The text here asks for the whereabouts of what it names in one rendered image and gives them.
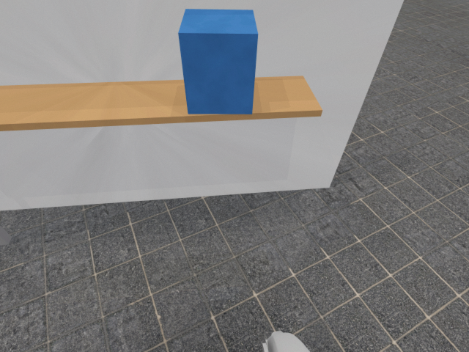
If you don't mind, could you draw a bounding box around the table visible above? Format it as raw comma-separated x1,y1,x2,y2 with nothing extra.
0,76,322,245

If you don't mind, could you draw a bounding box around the right robot thigh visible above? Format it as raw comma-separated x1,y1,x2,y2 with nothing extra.
262,332,310,352

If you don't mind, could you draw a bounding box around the carton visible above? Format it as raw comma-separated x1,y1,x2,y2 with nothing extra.
178,9,258,114

